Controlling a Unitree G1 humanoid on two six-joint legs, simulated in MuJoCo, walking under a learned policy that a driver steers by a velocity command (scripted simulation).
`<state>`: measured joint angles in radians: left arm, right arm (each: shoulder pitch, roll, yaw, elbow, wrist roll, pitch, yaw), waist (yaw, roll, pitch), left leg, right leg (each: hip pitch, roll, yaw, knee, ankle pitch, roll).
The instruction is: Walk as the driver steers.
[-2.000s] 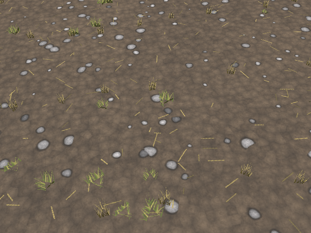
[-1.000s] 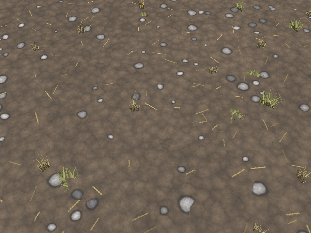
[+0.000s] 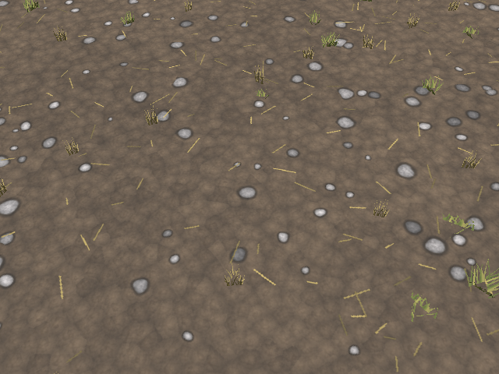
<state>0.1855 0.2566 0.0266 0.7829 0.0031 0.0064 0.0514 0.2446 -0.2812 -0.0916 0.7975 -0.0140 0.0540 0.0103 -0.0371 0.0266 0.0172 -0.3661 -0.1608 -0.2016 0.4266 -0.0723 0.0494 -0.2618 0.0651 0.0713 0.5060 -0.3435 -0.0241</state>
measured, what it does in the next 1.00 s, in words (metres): steps on the spot, turning left: left foot, then right foot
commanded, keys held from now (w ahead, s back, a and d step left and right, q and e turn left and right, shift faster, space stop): q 0.38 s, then no key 0.62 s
